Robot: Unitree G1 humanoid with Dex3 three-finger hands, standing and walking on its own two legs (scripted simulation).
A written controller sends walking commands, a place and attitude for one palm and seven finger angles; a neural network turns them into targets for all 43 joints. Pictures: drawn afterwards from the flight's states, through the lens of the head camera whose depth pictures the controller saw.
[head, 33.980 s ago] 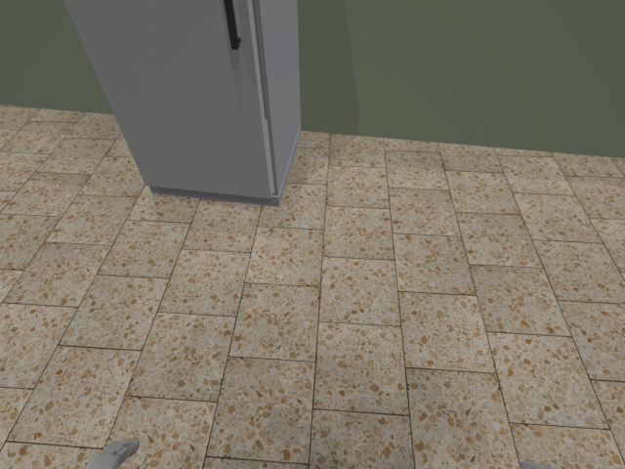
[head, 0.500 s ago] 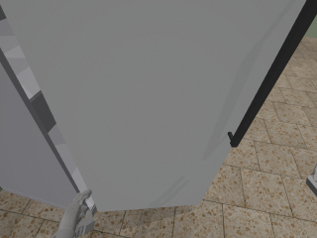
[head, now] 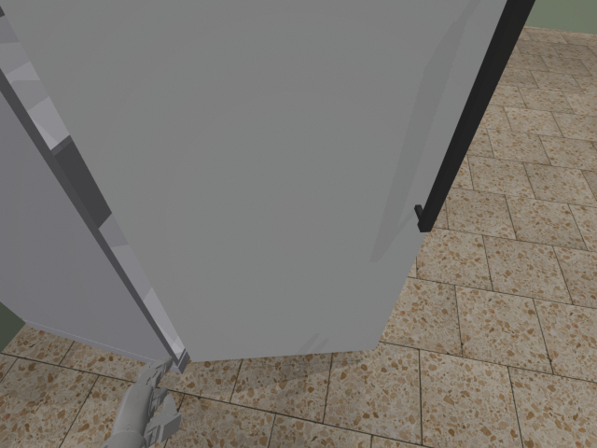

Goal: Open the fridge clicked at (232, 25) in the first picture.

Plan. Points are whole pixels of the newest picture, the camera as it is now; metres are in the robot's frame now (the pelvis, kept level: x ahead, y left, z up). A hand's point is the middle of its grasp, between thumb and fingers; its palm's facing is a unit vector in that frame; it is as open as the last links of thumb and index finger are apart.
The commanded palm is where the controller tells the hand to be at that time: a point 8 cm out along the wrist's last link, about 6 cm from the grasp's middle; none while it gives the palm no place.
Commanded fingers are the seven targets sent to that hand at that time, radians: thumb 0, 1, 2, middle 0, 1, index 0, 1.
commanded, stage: step back with the hand held close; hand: right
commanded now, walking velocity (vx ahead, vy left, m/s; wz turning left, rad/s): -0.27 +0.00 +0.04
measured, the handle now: (463, 114) +0.50 -0.20 +0.21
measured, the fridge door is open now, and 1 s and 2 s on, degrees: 70 70 70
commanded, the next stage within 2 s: stop stepping back and stand still in 0.48 s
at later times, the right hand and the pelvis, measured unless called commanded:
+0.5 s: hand out of the picture +0.08 -0.29 +0.17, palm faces +0.49 +0.79 -0.37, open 7.4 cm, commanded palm +0.04 -0.33 +0.19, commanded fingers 0.00 -0.90 -0.90 0.20 0.30 0.20 0.30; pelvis -0.09 -0.03 -0.01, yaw -2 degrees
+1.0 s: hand out of the picture -0.03 -0.33 +0.18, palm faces +0.46 +0.83 -0.32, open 7.4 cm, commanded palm -0.09 -0.36 +0.19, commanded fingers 0.00 -0.90 -0.90 0.20 0.30 0.20 0.30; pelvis -0.24 -0.07 -0.01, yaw +2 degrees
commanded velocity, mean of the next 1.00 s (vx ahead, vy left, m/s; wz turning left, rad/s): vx -0.06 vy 0.03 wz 0.06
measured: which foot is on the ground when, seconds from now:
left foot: down 0.00-0.20, up 0.22-0.30, down 0.32-0.50, up 0.52-0.78, down 0.80-0.98, up 1.00-1.00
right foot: down 0.00-0.36, up 0.38-0.48, down 0.50-0.78, up 0.80-0.96, down 0.98-1.00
